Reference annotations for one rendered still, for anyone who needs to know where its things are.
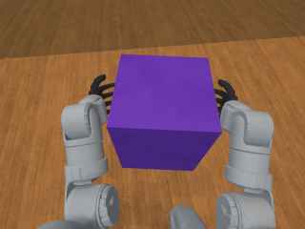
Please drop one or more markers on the right robot forearm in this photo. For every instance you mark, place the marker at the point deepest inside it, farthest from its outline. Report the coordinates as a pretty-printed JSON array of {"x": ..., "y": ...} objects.
[{"x": 251, "y": 144}]

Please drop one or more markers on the right robot thigh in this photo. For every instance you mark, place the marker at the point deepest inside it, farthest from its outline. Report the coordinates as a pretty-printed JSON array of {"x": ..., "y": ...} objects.
[{"x": 184, "y": 217}]

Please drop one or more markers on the left robot upper arm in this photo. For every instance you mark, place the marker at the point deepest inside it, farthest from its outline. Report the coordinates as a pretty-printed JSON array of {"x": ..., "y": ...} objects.
[{"x": 93, "y": 206}]

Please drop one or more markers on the carton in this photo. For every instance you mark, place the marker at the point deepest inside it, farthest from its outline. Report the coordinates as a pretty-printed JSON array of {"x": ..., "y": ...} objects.
[{"x": 163, "y": 114}]

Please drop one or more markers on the right robot hand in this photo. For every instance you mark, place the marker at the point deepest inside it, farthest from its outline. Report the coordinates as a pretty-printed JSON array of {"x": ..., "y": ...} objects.
[{"x": 229, "y": 95}]

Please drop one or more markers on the right robot upper arm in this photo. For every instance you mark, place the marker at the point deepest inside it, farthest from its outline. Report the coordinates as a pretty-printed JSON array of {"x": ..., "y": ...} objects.
[{"x": 235, "y": 210}]

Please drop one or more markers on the left robot hand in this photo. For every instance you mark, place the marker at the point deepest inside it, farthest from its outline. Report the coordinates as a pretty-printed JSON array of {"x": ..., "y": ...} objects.
[{"x": 95, "y": 89}]

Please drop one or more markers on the left robot forearm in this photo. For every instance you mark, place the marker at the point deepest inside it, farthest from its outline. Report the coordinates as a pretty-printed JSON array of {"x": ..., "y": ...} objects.
[{"x": 82, "y": 133}]

